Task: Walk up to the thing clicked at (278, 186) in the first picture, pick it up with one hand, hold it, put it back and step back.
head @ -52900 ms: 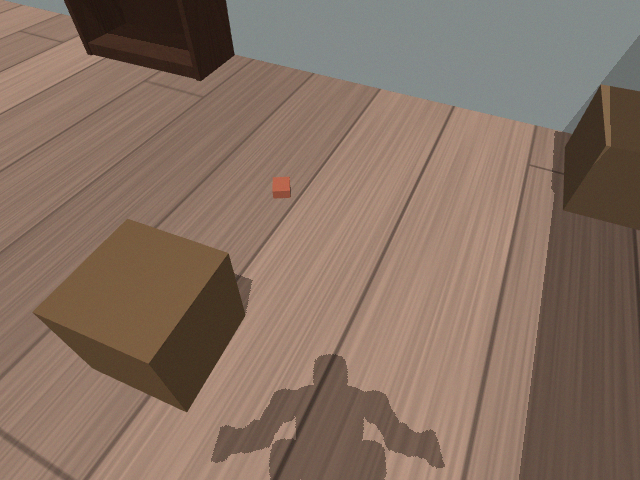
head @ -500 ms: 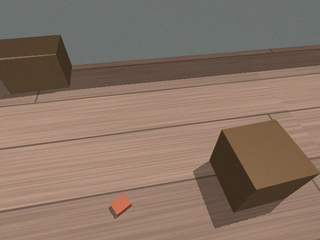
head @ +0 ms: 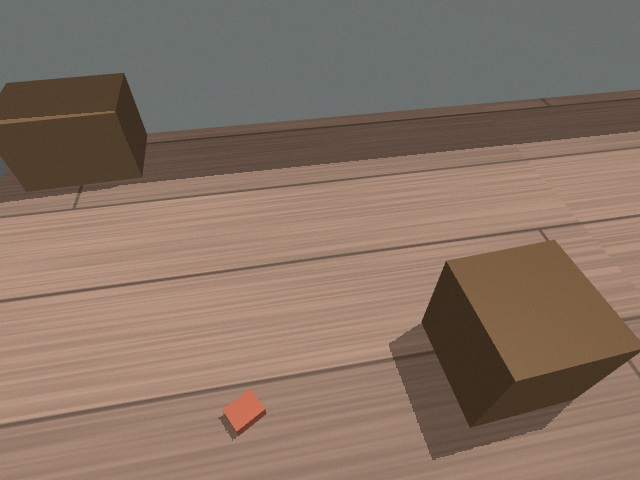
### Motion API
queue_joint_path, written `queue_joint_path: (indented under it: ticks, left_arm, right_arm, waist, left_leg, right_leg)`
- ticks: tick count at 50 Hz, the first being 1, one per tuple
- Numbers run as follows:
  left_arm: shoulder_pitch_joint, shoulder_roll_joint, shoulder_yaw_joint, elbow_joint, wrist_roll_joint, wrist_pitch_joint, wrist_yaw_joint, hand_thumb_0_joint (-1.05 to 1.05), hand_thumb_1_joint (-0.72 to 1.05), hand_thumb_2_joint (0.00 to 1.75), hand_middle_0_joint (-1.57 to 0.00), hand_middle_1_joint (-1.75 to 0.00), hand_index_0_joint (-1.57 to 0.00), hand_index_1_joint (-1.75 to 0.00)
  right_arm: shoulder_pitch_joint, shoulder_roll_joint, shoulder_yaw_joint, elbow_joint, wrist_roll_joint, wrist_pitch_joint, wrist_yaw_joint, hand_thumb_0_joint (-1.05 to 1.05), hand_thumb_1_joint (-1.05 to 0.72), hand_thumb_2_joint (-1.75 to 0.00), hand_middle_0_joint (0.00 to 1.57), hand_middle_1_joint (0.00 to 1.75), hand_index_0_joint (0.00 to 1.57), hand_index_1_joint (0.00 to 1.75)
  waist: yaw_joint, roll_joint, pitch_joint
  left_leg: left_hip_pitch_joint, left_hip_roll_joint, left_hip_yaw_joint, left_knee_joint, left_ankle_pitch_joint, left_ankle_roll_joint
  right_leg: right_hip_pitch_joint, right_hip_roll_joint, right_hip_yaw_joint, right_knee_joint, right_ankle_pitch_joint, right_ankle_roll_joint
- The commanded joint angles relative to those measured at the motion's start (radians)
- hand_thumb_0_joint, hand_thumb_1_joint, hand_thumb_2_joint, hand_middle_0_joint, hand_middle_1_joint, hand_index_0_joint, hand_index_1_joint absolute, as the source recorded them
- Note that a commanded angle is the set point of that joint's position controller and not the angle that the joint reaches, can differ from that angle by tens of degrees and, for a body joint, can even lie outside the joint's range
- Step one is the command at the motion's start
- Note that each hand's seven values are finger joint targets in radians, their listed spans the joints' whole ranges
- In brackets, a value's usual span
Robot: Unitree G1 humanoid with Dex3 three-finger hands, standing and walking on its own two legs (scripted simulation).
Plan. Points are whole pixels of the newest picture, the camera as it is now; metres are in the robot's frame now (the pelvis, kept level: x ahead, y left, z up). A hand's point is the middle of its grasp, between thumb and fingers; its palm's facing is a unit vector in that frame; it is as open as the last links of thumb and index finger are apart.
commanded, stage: stand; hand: left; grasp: from above
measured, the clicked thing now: (244, 411) +0.45 +0.24 -0.76
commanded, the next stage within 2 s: rise first in 0.48 s
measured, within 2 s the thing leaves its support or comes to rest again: neither
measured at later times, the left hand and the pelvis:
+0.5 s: hand out of the picture +0.07 +0.25 -0.16, palm faces -0.04 -0.94 -0.34, open 7.4 cm; pelvis +0.00 +0.00 +0.00, yaw +0 degrees
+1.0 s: hand out of the picture +0.14 +0.26 -0.19, palm faces -0.06 -0.90 -0.42, open 12.1 cm; pelvis +0.00 +0.00 -0.04, yaw +1 degrees
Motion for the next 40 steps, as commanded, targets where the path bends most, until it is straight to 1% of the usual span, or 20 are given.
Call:
queue_joint_path:
  ticks: [1, 8, 12, 15, 18, 20, 24, 27, 28, 29, 30, 31, 32, 33, 34, 35, 36, 37, 39, 40]
  left_arm:
    - [-0.033, 0.211, 0.037, -0.054, -0.006, -0.024, 0.017, 0.00, 0.90, 0.90, -0.20, -0.30, -0.20, -0.30]
    - [-0.026, 0.215, 0.037, -0.056, -0.004, -0.027, 0.018, 0.00, 0.90, 0.90, -0.20, -0.30, -0.20, -0.30]
    - [-0.029, 0.216, 0.037, -0.052, -0.006, -0.026, 0.019, 0.00, 0.90, 0.90, -0.20, -0.30, -0.20, -0.30]
    - [-0.034, 0.218, 0.039, -0.058, -0.004, -0.028, 0.019, 0.00, 0.90, 0.90, -0.20, -0.30, -0.20, -0.30]
    - [-0.027, 0.216, 0.038, -0.059, -0.004, -0.029, 0.019, 0.00, 0.90, 0.90, -0.20, -0.30, -0.20, -0.30]
    - [-0.040, 0.218, 0.038, -0.058, -0.006, -0.027, 0.019, 0.00, 0.90, 0.90, -0.20, -0.30, -0.20, -0.30]
    - [-0.034, 0.216, 0.037, -0.058, -0.004, -0.026, 0.018, 0.00, 0.90, 0.90, -0.20, -0.30, -0.20, -0.30]
    - [-0.034, 0.210, 0.037, -0.056, -0.005, -0.023, 0.017, 0.00, 0.90, 0.90, -0.20, -0.30, -0.20, -0.30]
    - [-0.023, 0.212, 0.036, -0.054, -0.003, -0.025, 0.017, 0.00, 0.90, 0.90, -0.20, -0.30, -0.20, -0.30]
    - [-0.034, 0.215, 0.039, -0.054, -0.004, -0.024, 0.017, 0.00, 0.85, 0.89, -0.24, -0.36, -0.21, -0.38]
    - [-0.385, 0.047, 0.045, -0.405, -0.050, -0.125, 0.035, 0.00, 0.77, 0.96, -0.27, -0.44, -0.22, -0.46]
    - [-0.508, 0.086, 0.056, -0.345, -0.051, -0.116, 0.038, 0.00, 0.69, 0.97, -0.23, -0.52, -0.17, -0.54]
    - [-0.350, 0.182, 0.110, -0.229, -0.025, -0.087, 0.040, 0.00, 0.61, 0.94, -0.20, -0.60, -0.17, -0.62]
    - [-0.235, 0.211, 0.144, -0.051, 0.006, -0.049, 0.031, 0.00, 0.53, 0.92, -0.20, -0.68, -0.17, -0.70]
    - [-0.285, 0.233, 0.162, -0.058, 0.031, -0.039, 0.016, 0.00, 0.45, 0.96, -0.15, -0.75, -0.13, -0.77]
    - [-0.323, 0.212, 0.159, -0.092, 0.057, -0.047, 0.004, 0.00, 0.37, 0.96, -0.13, -0.82, -0.12, -0.83]
    - [-0.219, 0.233, 0.198, -0.080, 0.093, -0.039, -0.002, 0.00, 0.29, 0.94, -0.12, -0.89, -0.13, -0.89]
    - [-0.124, 0.214, 0.213, -0.084, 0.101, -0.027, -0.004, 0.00, 0.22, 0.94, -0.10, -0.95, -0.11, -0.94]
    - [-0.093, 0.203, 0.212, -0.168, 0.124, 0.009, 0.004, 0.00, 0.06, 0.97, -0.06, -1.03, -0.08, -1.01]
    - [-0.078, 0.181, 0.200, -0.186, 0.135, 0.037, 0.010, 0.00, -0.02, 0.97, -0.07, -1.03, -0.07, -1.02]
  right_arm:
    - [-0.032, -0.218, -0.037, -0.051, -0.002, -0.022, -0.018, 0.00, -0.90, -0.90, 0.20, 0.30, 0.20, 0.30]
    - [-0.038, -0.221, -0.041, -0.057, -0.002, -0.020, -0.018, 0.00, -0.90, -0.90, 0.20, 0.30, 0.20, 0.30]
    - [-0.031, -0.214, -0.038, -0.055, -0.002, -0.019, -0.016, 0.00, -0.90, -0.90, 0.20, 0.30, 0.20, 0.30]
    - [-0.030, -0.216, -0.040, -0.058, -0.002, -0.020, -0.017, 0.00, -0.90, -0.90, 0.20, 0.30, 0.20, 0.30]
    - [-0.033, -0.216, -0.039, -0.058, -0.001, -0.021, -0.018, 0.00, -0.90, -0.90, 0.20, 0.30, 0.20, 0.30]
    - [-0.024, -0.213, -0.036, -0.056, -0.004, -0.022, -0.019, 0.00, -0.90, -0.90, 0.20, 0.30, 0.20, 0.30]
    - [-0.028, -0.218, -0.039, -0.057, -0.004, -0.021, -0.019, 0.00, -0.90, -0.90, 0.20, 0.30, 0.20, 0.30]
    - [-0.026, -0.222, -0.039, -0.055, -0.004, -0.022, -0.020, 0.00, -0.90, -0.90, 0.20, 0.30, 0.20, 0.30]
    - [-0.035, -0.221, -0.039, -0.056, -0.004, -0.022, -0.018, 0.00, -0.90, -0.90, 0.20, 0.30, 0.20, 0.30]
    - [-0.027, -0.221, -0.040, -0.056, -0.004, -0.023, -0.019, 0.00, -0.83, -0.89, 0.20, 0.30, 0.20, 0.30]
    - [-0.014, -0.064, 0.000, -0.352, 0.061, -0.079, -0.037, 0.00, -0.91, -0.93, 0.20, 0.30, 0.20, 0.30]
    - [0.037, -0.081, 0.004, -0.292, 0.067, -0.081, -0.046, 0.00, -0.96, -0.92, 0.20, 0.30, 0.20, 0.30]
    - [0.066, -0.113, -0.016, -0.304, 0.067, -0.077, -0.055, 0.00, -0.95, -0.91, 0.20, 0.30, 0.20, 0.30]
    - [0.098, -0.124, -0.038, -0.296, 0.058, -0.069, -0.057, 0.00, -0.94, -0.91, 0.20, 0.30, 0.20, 0.30]
    - [0.103, -0.117, -0.045, -0.331, 0.052, -0.067, -0.057, 0.00, -0.93, -0.91, 0.20, 0.30, 0.20, 0.30]
    - [0.112, -0.113, -0.061, -0.357, 0.033, -0.078, -0.058, 0.00, -0.92, -0.90, 0.20, 0.30, 0.20, 0.30]
    - [0.148, -0.105, -0.077, -0.369, 0.023, -0.079, -0.054, 0.00, -0.93, -0.91, 0.20, 0.30, 0.20, 0.30]
    - [0.156, -0.103, -0.081, -0.404, 0.023, -0.078, -0.047, 0.00, -0.94, -0.91, 0.20, 0.30, 0.20, 0.30]
    - [0.138, -0.097, -0.082, -0.466, 0.029, -0.078, -0.043, 0.00, -0.91, -0.90, 0.20, 0.30, 0.20, 0.30]
    - [0.128, -0.095, -0.083, -0.486, 0.033, -0.077, -0.043, 0.00, -0.91, -0.90, 0.20, 0.30, 0.20, 0.30]
  waist:
    - [-0.003, 0.021, -0.065]
    - [0.000, 0.002, -0.075]
    - [-0.003, -0.004, -0.045]
    - [-0.005, 0.005, -0.088]
    - [-0.002, 0.007, -0.087]
    - [-0.007, 0.006, -0.060]
    - [-0.002, 0.009, -0.079]
    - [-0.001, 0.020, -0.061]
    - [0.004, 0.007, -0.058]
    - [-0.002, 0.009, -0.069]
    - [-0.116, 0.046, -0.023]
    - [-0.082, 0.021, -0.043]
    - [-0.055, 0.004, -0.028]
    - [-0.048, -0.042, -0.057]
    - [-0.036, -0.045, -0.098]
    - [-0.033, -0.066, -0.185]
    - [0.006, -0.008, -0.271]
    - [0.030, 0.040, -0.308]
    - [0.041, 0.070, -0.307]
    - [0.034, 0.063, -0.285]
  left_leg:
    - [0.019, 0.130, -0.106, -0.042, 0.104, 0.022]
    - [0.037, 0.131, -0.107, -0.032, 0.125, 0.022]
    - [0.008, 0.126, -0.111, -0.042, 0.088, 0.020]
    - [0.035, 0.132, -0.109, -0.027, 0.129, 0.022]
    - [0.043, 0.131, -0.110, -0.026, 0.145, 0.021]
    - [0.016, 0.129, -0.111, -0.039, 0.125, 0.017]
    - [0.026, 0.133, -0.110, -0.031, 0.131, 0.021]
    - [0.007, 0.129, -0.113, -0.048, 0.081, 0.021]
    - [0.016, 0.132, -0.116, -0.043, 0.103, 0.022]
    - [0.022, 0.133, -0.113, -0.044, 0.108, 0.023]
    - [-0.110, -0.003, 0.022, 0.043, -0.043, 0.010]
    - [-0.104, -0.008, 0.018, 0.054, -0.075, 0.012]
    - [-0.130, 0.001, 0.015, 0.068, -0.072, 0.011]
    - [-0.170, -0.009, 0.012, 0.116, -0.056, 0.016]
    - [-0.206, -0.011, 0.012, 0.174, -0.035, 0.021]
    - [-0.210, -0.011, 0.007, 0.220, 0.000, 0.022]
    - [-0.226, -0.024, 0.010, 0.260, 0.052, 0.015]
    - [-0.233, -0.030, 0.008, 0.278, 0.066, 0.008]
    - [-0.249, -0.036, 0.006, 0.275, 0.067, 0.002]
    - [-0.256, -0.031, 0.001, 0.268, 0.059, 0.001]
  right_leg:
    - [-0.020, -0.130, 0.095, -0.050, 0.122, -0.032]
    - [-0.025, -0.129, 0.088, -0.049, 0.141, -0.030]
    - [-0.031, -0.128, 0.089, -0.060, 0.102, -0.030]
    - [-0.009, -0.133, 0.088, -0.047, 0.147, -0.032]
    - [-0.015, -0.131, 0.087, -0.050, 0.169, -0.030]
    - [-0.021, -0.129, 0.086, -0.051, 0.135, -0.031]
    - [-0.009, -0.131, 0.086, -0.052, 0.140, -0.032]
    - [-0.021, -0.128, 0.087, -0.057, 0.093, -0.031]
    - [-0.023, -0.128, 0.084, -0.055, 0.112, -0.031]
    - [-0.021, -0.131, 0.088, -0.052, 0.111, -0.032]
    - [-0.239, 0.003, -0.023, 0.026, 0.031, -0.020]
    - [-0.194, 0.003, -0.032, 0.027, -0.011, -0.020]
    - [-0.207, 0.013, -0.042, 0.045, -0.029, -0.025]
    - [-0.228, 0.010, -0.043, 0.074, -0.030, -0.028]
    - [-0.255, 0.007, -0.040, 0.124, -0.007, -0.027]
    - [-0.258, 0.005, -0.033, 0.176, 0.036, -0.024]
    - [-0.228, -0.002, -0.031, 0.223, 0.086, -0.027]
    - [-0.237, 0.001, -0.030, 0.251, 0.083, -0.034]
    - [-0.242, 0.007, -0.034, 0.259, 0.070, -0.036]
    - [-0.260, 0.014, -0.038, 0.257, 0.054, -0.035]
